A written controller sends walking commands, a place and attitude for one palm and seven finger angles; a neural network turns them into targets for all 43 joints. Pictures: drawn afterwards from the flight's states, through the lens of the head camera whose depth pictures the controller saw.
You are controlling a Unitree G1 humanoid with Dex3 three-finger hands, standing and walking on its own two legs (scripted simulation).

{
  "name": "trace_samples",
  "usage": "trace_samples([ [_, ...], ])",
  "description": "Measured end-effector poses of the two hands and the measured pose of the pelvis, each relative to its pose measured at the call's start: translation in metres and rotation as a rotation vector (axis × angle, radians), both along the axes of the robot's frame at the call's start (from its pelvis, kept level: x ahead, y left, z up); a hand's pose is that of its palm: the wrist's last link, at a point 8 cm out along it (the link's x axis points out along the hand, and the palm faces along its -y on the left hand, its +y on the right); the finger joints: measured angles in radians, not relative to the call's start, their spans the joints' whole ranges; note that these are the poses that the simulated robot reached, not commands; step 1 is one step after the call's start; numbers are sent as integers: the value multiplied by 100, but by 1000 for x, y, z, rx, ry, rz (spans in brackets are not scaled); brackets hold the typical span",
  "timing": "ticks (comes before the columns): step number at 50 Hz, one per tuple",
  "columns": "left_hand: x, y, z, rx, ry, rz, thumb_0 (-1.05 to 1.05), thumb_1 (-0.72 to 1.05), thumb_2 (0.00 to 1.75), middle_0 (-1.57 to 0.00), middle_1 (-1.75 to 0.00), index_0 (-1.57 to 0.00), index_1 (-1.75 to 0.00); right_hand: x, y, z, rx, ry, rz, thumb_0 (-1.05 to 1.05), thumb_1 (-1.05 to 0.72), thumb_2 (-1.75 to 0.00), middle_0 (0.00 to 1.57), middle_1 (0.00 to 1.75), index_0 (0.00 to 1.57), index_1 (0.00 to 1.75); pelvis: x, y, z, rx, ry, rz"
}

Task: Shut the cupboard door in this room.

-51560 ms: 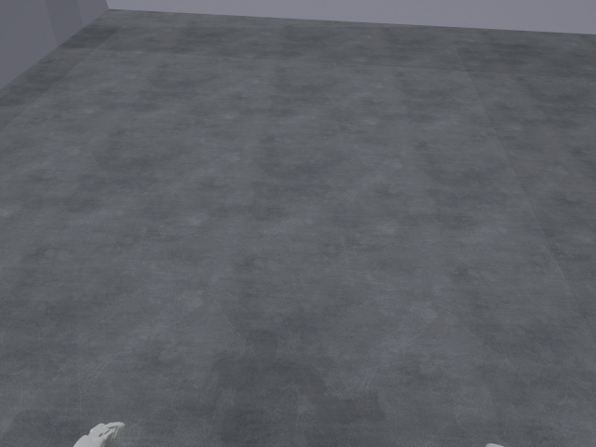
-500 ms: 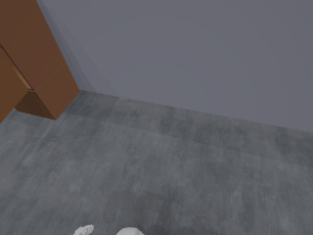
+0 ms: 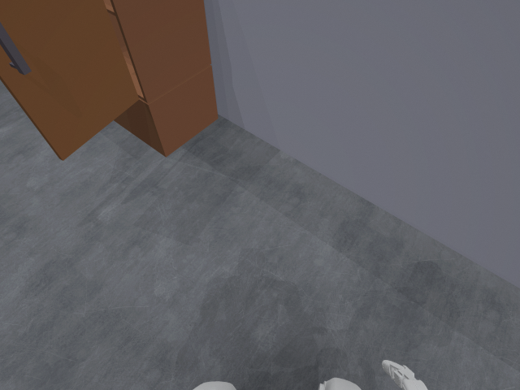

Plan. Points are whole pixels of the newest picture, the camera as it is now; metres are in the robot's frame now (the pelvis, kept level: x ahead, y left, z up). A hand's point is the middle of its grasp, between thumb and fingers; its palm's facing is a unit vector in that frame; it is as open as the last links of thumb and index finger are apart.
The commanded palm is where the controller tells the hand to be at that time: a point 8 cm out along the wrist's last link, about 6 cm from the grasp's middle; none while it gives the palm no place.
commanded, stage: walk to a spot facing it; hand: left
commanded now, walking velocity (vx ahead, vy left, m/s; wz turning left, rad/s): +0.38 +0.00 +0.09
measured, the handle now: (2, 42) +0.80 +0.77 +0.03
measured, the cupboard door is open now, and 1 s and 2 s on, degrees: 100 100 100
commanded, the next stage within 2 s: turn to face it in 0.88 s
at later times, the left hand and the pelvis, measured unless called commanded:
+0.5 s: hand (218, 285) +0.31 +0.13 -0.15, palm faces +0.09 -0.97 -0.22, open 7.4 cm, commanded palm none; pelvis +0.24 -0.06 +0.00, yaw +5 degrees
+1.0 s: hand (195, 248) +0.39 +0.20 -0.17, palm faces +0.32 -0.94 -0.14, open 7.4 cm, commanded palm none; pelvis +0.45 +0.04 +0.01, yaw +14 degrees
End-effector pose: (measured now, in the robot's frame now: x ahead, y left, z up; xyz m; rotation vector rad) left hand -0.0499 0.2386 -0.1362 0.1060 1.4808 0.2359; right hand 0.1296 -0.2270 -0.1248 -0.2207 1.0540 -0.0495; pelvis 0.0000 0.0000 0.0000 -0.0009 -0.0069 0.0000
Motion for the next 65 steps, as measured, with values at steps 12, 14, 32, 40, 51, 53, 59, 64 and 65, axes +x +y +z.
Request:
trace_samples([
  [12, 263, -29, 19, -21, -386, -147, 0, 91, 90, -19, -30, -20, -30, -10, -35, -4, -17, 225, -159, -1, -94, -89, 20, 30, 20, 30, 112, -19, 7, 30, 5, 23],
  [14, 299, -38, 20, -15, -409, -175, 0, 91, 90, -19, -30, -20, -30, -12, -41, -12, -6, 285, -183, 0, -93, -89, 20, 30, 20, 30, 134, -28, 3, 33, 8, 25],
  [32, 306, -64, 16, 26, -122, 67, 0, 93, 90, -20, -30, -20, -30, 210, -51, -11, 34, 287, -41, 1, -93, -89, 20, 30, 20, 30, 298, -54, 13, -1, 7, 143],
  [40, 290, -66, -4, -73, 64, 238, 0, 91, 90, -20, -30, -20, -30, 375, 0, -7, -23, 154, 154, 2, -93, -90, 20, 30, 19, 30, 372, -14, -1, -22, 12, 214],
  [51, 443, 15, -8, -45, -115, 209, 1, 91, 90, -20, -30, -20, -30, 467, 61, 11, -36, 38, 124, 0, -94, -89, 20, 30, 20, 30, 458, 40, 8, -15, -14, 240],
  [53, 483, 29, -2, -23, -190, 194, 1, 91, 90, -19, -30, -20, -30, 470, 59, 13, -47, 59, 117, -1, -96, -89, 20, 30, 20, 30, 472, 45, 11, -12, -12, 250],
  [59, 583, 56, 14, 29, -356, 181, 0, 91, 90, -19, -30, -20, -30, 465, 56, 7, -52, 209, 122, 0, -94, -89, 20, 30, 20, 30, 511, 47, 14, -8, -1, 308],
  [64, 642, 63, 23, 71, -414, 163, 0, 91, 90, -19, -30, -20, -30, 470, 48, -6, -41, 325, 113, 0, -92, -89, 20, 30, 20, 30, 545, 41, 9, -1, 7, 352],
  [65, 652, 63, 23, 80, -420, 160, 0, 91, 90, -19, -30, -20, -30, 473, 46, -10, -38, 343, 111, 1, -92, -89, 20, 30, 20, 30, 552, 39, 7, 2, 8, 361],
])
